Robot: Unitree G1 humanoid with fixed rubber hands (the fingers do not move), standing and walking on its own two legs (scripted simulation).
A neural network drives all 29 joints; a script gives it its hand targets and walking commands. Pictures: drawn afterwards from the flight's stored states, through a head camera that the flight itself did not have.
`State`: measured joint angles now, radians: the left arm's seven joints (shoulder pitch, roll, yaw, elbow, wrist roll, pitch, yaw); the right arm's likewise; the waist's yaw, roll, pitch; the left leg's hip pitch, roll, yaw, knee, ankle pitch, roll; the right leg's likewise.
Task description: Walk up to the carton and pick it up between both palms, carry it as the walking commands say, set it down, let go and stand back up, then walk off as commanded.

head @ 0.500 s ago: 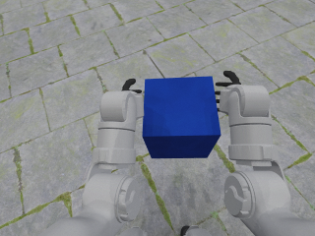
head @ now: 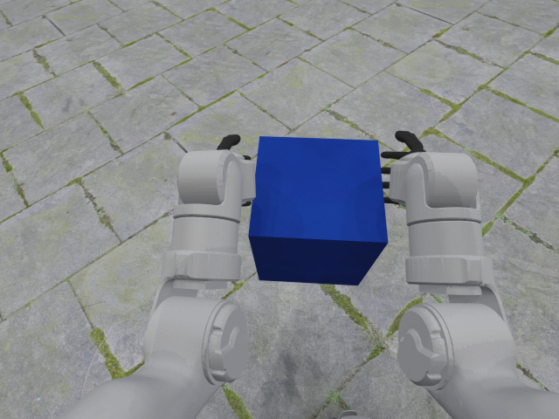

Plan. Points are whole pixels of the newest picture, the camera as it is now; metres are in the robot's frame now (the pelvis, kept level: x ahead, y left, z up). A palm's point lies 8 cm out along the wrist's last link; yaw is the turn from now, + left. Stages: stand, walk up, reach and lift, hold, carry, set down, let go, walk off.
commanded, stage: carry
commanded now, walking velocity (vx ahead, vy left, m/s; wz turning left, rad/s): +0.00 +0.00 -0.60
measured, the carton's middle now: (312, 217) +0.42 -0.01 +0.02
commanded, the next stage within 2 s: none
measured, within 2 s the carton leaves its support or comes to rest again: neither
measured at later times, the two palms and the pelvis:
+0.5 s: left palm (298, 187) +0.39 +0.01 +0.13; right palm (514, 220) +0.33 -0.23 +0.14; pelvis -0.03 -0.03 +0.00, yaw -14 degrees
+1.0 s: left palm (421, 339) +0.22 -0.13 +0.06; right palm out of the picture +0.13 -0.35 +0.08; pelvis -0.12 -0.11 -0.01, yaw -23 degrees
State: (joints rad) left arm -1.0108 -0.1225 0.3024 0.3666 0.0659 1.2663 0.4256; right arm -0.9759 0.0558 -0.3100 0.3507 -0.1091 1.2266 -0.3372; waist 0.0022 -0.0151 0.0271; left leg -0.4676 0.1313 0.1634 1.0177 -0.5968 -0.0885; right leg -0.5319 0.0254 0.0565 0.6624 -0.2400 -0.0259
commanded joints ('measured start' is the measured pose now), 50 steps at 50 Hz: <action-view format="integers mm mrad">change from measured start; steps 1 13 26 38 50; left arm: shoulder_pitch -796 -904 -492 -144 -191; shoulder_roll -1038 -1063 -1243 -1181 -1203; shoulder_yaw -339 -416 -401 -517 -776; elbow -11 -160 -47 -291 -489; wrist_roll -360 -415 -396 -284 -367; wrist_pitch -44 -27 18 -51 -73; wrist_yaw -438 -418 -430 -449 -449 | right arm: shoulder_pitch -842 -883 -515 -345 -142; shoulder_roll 1250 1190 1179 1264 1218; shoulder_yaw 471 418 266 614 663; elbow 5 -93 -109 -350 -337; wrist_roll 522 532 376 489 487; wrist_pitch -14 -6 10 30 1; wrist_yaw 392 380 401 449 493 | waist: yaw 18 -14 -26 -11 -8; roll -241 -207 318 -209 113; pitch -668 -744 -521 -640 -461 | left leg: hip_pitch -139 294 739 4 376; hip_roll -84 -100 202 -62 334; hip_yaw -112 -138 -60 -107 -286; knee -65 -427 -353 -45 -494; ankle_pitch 2 244 1497 8 1082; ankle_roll -13 64 152 20 271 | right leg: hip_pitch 700 484 -211 519 -239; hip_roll -199 -145 -24 -207 -46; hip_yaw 301 327 -164 83 104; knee -97 -145 222 -148 767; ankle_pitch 1067 978 -71 1230 -229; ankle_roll -112 95 67 -118 66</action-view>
